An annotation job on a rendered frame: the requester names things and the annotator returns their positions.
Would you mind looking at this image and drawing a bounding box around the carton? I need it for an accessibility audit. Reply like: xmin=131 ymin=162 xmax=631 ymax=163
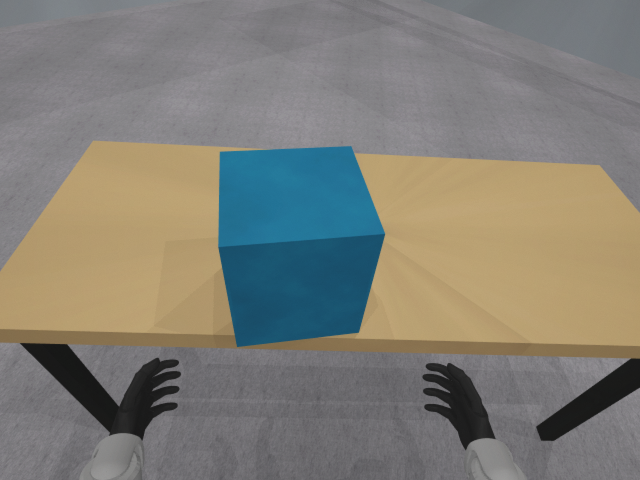
xmin=218 ymin=146 xmax=385 ymax=347

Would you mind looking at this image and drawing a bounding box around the robot right hand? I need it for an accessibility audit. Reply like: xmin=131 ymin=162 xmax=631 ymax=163
xmin=422 ymin=363 xmax=496 ymax=450

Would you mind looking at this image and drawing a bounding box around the table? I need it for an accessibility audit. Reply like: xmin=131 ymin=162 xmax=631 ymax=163
xmin=0 ymin=141 xmax=640 ymax=441

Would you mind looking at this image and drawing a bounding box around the left robot forearm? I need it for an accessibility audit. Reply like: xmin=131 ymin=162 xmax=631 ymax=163
xmin=79 ymin=433 xmax=145 ymax=480

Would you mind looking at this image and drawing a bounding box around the right robot forearm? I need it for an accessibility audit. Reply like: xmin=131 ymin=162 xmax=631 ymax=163
xmin=464 ymin=438 xmax=527 ymax=480

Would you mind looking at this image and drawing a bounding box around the robot left hand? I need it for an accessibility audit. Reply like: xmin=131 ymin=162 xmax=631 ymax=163
xmin=109 ymin=358 xmax=181 ymax=440

